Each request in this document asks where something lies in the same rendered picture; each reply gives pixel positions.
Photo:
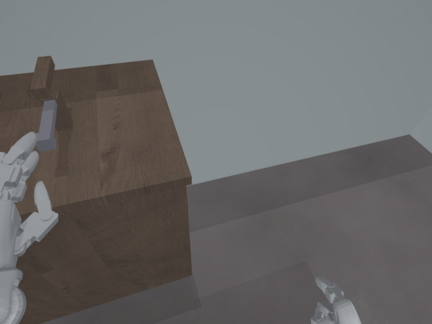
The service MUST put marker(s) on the counter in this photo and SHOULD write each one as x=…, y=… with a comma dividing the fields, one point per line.
x=117, y=180

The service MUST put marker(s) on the left robot hand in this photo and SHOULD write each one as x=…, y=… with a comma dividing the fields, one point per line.
x=15, y=169

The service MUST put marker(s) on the right robot hand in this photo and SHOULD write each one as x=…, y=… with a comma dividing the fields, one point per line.
x=342, y=312

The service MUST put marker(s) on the tap lever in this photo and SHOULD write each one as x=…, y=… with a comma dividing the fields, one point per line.
x=45, y=138

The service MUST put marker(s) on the robot left forearm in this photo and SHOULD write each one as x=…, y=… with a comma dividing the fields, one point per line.
x=12, y=299

